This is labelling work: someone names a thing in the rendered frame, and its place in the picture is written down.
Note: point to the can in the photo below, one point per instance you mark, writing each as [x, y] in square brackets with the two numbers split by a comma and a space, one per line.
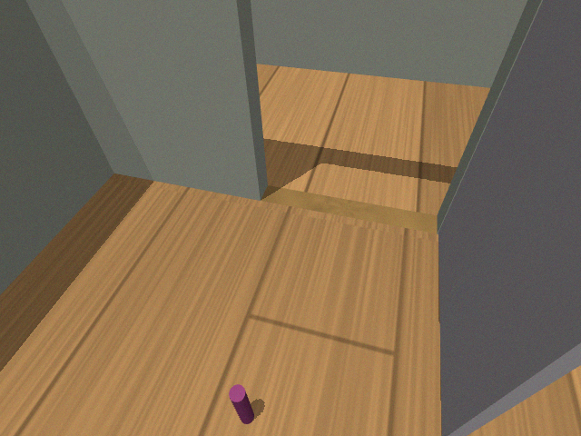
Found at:
[241, 403]

